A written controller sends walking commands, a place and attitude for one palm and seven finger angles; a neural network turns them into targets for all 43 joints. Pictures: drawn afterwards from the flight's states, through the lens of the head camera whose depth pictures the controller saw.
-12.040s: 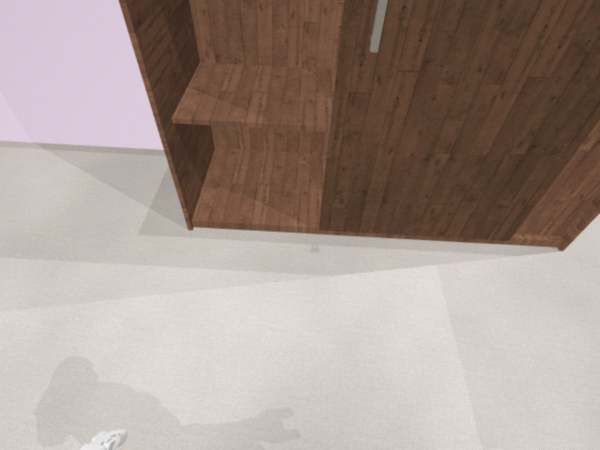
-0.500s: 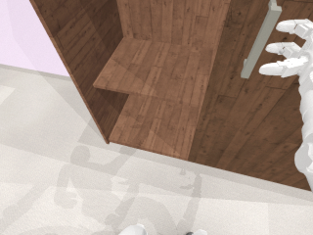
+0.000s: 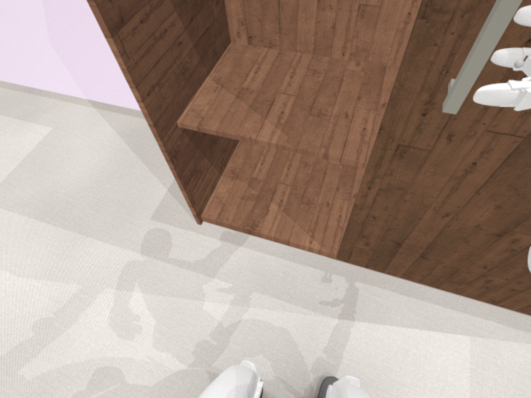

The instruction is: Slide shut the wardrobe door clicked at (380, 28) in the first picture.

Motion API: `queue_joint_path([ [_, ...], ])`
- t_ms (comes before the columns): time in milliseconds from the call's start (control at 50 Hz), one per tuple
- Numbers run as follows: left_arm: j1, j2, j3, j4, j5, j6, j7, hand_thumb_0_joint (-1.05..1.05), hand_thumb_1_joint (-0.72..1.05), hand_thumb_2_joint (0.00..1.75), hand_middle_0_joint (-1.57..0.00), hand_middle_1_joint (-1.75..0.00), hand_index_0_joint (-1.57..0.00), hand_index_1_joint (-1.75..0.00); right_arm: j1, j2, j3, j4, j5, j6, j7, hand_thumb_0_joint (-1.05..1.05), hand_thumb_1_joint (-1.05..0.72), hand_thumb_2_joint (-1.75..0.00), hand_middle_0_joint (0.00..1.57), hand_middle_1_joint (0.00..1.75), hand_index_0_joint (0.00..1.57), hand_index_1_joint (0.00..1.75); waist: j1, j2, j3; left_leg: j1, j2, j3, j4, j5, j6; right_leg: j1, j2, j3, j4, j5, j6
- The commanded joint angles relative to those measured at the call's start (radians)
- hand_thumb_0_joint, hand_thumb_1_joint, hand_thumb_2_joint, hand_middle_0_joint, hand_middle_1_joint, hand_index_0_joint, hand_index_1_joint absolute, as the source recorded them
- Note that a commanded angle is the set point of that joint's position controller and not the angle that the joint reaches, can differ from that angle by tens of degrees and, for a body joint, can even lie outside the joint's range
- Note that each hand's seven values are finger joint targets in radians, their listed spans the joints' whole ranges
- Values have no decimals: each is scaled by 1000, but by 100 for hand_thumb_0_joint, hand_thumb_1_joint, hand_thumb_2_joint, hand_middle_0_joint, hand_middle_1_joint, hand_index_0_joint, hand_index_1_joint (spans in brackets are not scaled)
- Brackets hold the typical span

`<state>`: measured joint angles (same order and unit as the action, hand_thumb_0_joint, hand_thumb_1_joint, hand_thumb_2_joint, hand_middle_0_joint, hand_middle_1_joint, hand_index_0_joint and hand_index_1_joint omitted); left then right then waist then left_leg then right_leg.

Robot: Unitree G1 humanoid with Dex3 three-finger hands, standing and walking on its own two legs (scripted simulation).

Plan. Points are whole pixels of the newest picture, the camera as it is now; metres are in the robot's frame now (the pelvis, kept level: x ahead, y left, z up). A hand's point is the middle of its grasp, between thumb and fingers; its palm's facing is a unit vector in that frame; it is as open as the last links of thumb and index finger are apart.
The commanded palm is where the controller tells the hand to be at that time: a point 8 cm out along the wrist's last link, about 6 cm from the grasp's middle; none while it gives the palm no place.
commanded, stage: move the hooked fingers beside the handle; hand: right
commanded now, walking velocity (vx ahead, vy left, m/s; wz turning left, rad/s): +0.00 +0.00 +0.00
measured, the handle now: (478, 47) +0.59 -0.13 +0.20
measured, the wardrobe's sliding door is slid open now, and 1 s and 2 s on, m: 0.57 0.58 0.57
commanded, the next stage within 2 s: none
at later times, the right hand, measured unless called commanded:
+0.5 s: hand (521, 63) +0.55 -0.17 +0.21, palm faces +0.02 +1.00 -0.01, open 13.3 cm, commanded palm +0.57 -0.23 +0.18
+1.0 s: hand (516, 63) +0.55 -0.17 +0.20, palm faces +0.06 +1.00 -0.02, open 13.4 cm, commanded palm +0.57 -0.21 +0.18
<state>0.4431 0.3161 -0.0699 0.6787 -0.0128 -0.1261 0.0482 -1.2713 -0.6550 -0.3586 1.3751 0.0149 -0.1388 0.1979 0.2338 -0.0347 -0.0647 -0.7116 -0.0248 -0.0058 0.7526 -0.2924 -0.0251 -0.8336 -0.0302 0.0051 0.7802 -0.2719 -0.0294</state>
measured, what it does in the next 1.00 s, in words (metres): stands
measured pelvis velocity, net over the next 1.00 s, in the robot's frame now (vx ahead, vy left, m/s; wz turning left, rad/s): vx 0.02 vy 0.01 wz -0.02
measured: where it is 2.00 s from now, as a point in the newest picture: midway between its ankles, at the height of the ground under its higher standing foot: outside the picture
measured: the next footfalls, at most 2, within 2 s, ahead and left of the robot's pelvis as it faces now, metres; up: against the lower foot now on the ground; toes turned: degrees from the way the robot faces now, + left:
none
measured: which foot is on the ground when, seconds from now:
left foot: down 0.00-1.00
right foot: down 0.00-1.00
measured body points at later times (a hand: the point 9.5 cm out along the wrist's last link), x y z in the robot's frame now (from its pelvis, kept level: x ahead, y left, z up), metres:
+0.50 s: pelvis +0.00 +0.01 +0.00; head +0.09 -0.01 +0.44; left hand -0.01 +0.28 -0.10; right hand +0.54 -0.23 +0.21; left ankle +0.04 +0.14 -0.70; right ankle +0.10 -0.11 -0.70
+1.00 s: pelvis +0.02 +0.01 +0.00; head +0.10 +0.00 +0.45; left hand +0.01 +0.28 -0.10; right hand +0.54 -0.22 +0.21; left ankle +0.04 +0.14 -0.70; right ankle +0.10 -0.11 -0.70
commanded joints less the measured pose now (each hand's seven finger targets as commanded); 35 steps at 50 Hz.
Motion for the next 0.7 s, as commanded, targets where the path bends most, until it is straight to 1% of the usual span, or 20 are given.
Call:
queue_joint_path([
  [0,131,191,63,-52,-4,-31,21,0,90,90,-20,-30,-20,-30,-381,-234,-12,-119,5,8,-32,0,50,-30,30,120,30,120,17,-7,-260,-14,-2,13,-174,-210,9,272,-21,45,-135,-295,-16],
  [20,135,189,62,-51,-4,-34,21,0,90,90,-20,-30,-20,-30,-385,-220,-6,-116,8,10,-31,0,50,-30,30,120,30,120,19,-11,-263,-14,-3,14,-172,-208,10,274,-20,47,-136,-295,-15],
  [40,136,189,63,-51,-4,-33,21,0,90,90,-20,-30,-20,-30,-386,-235,-17,-125,6,6,-31,0,50,-30,30,120,30,120,17,-3,-264,-16,-2,15,-170,-194,12,278,-22,50,-134,-285,-17],
  [80,140,188,64,-47,-4,-37,19,0,90,90,-20,-30,-20,-30,-391,-199,5,-122,11,13,-33,0,50,-30,30,120,30,120,24,-29,-253,-29,-3,16,-173,-199,10,289,-23,52,-140,-294,-14],
  [100,142,189,65,-43,-2,-39,19,0,90,90,-20,-30,-20,-30,-396,-209,0,-128,8,12,-33,0,50,-30,30,120,30,120,21,-35,-261,-28,-3,16,-171,-195,11,292,-24,53,-138,-291,-13],
  [140,143,189,65,-45,-3,-40,20,0,90,90,-20,-30,-20,-30,-388,-220,-14,-129,12,13,-35,0,50,-30,30,120,30,120,21,5,-264,-19,-5,14,-173,-194,12,279,-24,53,-132,-284,-18],
  [160,144,189,64,-45,-3,-40,21,0,90,90,-20,-30,-20,-30,-382,-223,-7,-122,9,15,-34,0,50,-30,30,120,30,120,21,-14,-264,-12,-2,10,-178,-202,10,275,-23,44,-130,-282,-16],
  [180,148,186,63,-43,-3,-43,19,0,90,90,-20,-30,-20,-30,-390,-200,2,-121,12,18,-34,0,50,-30,30,120,30,120,24,-10,-263,-12,-4,13,-177,-200,10,277,-22,47,-133,-281,-15],
  [220,147,189,63,-40,-5,-44,20,0,90,90,-20,-30,-20,-30,-387,-216,-2,-120,10,18,-31,0,50,-30,30,120,30,120,22,-1,-254,-11,-3,12,-177,-208,9,269,-23,48,-132,-290,-14],
  [340,151,184,64,-42,-5,-44,19,0,90,90,-20,-30,-20,-30,-388,-224,-13,-136,10,16,-29,0,50,-30,30,120,30,120,18,0,-260,0,-3,7,-181,-190,12,266,-22,43,-124,-263,-17],
  [360,151,183,64,-41,-5,-44,19,0,90,90,-20,-30,-20,-30,-386,-217,-3,-130,9,17,-28,0,50,-30,30,120,30,120,20,-29,-260,-3,-3,5,-180,-191,12,273,-23,39,-123,-258,-15],
  [420,148,182,65,-41,-7,-45,17,0,90,90,-20,-30,-20,-30,-381,-194,5,-124,13,22,-30,0,50,-30,30,120,30,120,21,-10,-240,-11,-5,6,-185,-206,11,271,-23,44,-128,-279,-14],
  [440,149,182,65,-43,-7,-44,18,0,90,90,-20,-30,-20,-30,-372,-201,-1,-123,12,21,-31,0,50,-30,30,120,30,120,21,8,-231,-14,-6,9,-185,-195,13,274,-25,48,-131,-273,-16],
  [480,146,181,65,-40,-8,-45,18,0,90,90,-20,-30,-20,-30,-367,-165,24,-126,13,27,-33,0,50,-30,30,120,30,120,24,-17,-229,-27,-6,12,-184,-203,11,287,-26,47,-137,-284,-13],
  [520,148,180,69,-35,-6,-49,14,0,90,90,-20,-30,-20,-30,-385,-151,29,-149,14,23,-41,0,50,-30,30,120,30,120,26,-45,-238,-40,-5,15,-181,-192,13,313,-26,54,-139,-282,-11],
  [560,155,179,72,-33,-3,-49,13,0,90,90,-20,-30,-20,-30,-395,-146,28,-164,15,22,-46,0,50,-30,30,120,30,120,27,-47,-255,-38,-6,18,-176,-166,15,333,-27,55,-134,-249,-12],
  [600,153,177,73,-30,-5,-51,12,0,90,90,-20,-30,-20,-30,-381,-115,40,-150,23,29,-50,0,50,-30,30,120,30,120,29,-10,-238,-32,-6,15,-188,-184,12,325,-28,54,-139,-269,-11],
  [620,152,178,73,-29,-6,-52,12,0,90,90,-20,-30,-20,-30,-382,-121,34,-155,26,28,-51,0,50,-30,30,120,30,120,25,3,-242,-19,-6,11,-193,-196,10,316,-24,47,-136,-272,-12],
  [660,154,175,71,-28,-6,-51,12,0,90,90,-20,-30,-20,-30,-381,-117,35,-156,26,28,-51,0,50,-30,30,120,30,120,23,-15,-240,-15,-5,10,-193,-184,14,318,-23,42,-135,-254,-12],
  [680,155,174,73,-25,-7,-52,11,0,90,90,-20,-30,-20,-30,-381,-92,53,-157,25,30,-51,0,50,-30,30,120,30,120,26,-25,-229,-32,-7,16,-188,-184,15,328,-24,48,-140,-264,-9],
])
